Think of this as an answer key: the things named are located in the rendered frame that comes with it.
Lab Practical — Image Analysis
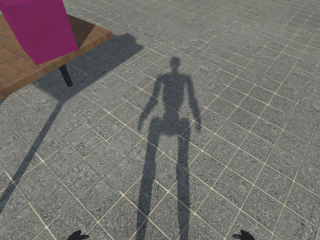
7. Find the right robot hand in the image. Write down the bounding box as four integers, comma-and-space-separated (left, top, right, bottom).
232, 229, 255, 240

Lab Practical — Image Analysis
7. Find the carton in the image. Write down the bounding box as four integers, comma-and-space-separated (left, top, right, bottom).
0, 0, 79, 65

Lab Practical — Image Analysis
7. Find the table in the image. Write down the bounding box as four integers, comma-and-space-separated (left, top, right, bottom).
0, 14, 113, 100

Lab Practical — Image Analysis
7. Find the left robot hand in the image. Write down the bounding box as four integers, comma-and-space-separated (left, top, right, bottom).
67, 230, 89, 240

